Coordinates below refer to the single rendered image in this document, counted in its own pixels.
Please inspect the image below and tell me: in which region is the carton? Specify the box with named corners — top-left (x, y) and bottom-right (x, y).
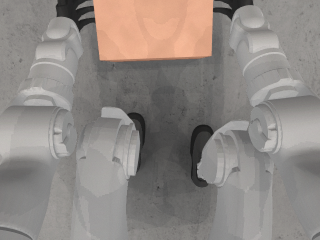
top-left (93, 0), bottom-right (213, 62)

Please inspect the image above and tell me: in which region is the left robot forearm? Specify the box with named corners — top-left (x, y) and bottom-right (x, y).
top-left (0, 16), bottom-right (84, 154)

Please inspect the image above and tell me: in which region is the robot right foot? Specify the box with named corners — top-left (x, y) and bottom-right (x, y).
top-left (190, 124), bottom-right (214, 187)

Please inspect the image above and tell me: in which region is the robot right upper arm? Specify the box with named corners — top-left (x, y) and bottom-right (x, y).
top-left (248, 95), bottom-right (320, 240)

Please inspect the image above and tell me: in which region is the robot left foot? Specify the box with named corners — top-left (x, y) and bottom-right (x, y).
top-left (127, 112), bottom-right (146, 176)

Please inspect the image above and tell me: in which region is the robot left upper arm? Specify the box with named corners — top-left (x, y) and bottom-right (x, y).
top-left (0, 105), bottom-right (77, 240)

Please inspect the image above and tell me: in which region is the right robot forearm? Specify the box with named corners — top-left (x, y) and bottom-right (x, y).
top-left (228, 5), bottom-right (320, 107)

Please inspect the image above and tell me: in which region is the robot left hand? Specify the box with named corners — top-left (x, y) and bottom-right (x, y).
top-left (55, 0), bottom-right (96, 32)

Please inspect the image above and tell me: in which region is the robot foot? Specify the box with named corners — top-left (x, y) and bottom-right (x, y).
top-left (190, 124), bottom-right (214, 187)
top-left (127, 112), bottom-right (146, 176)

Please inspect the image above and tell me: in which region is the robot right hand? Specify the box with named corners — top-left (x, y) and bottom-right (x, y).
top-left (213, 0), bottom-right (254, 21)

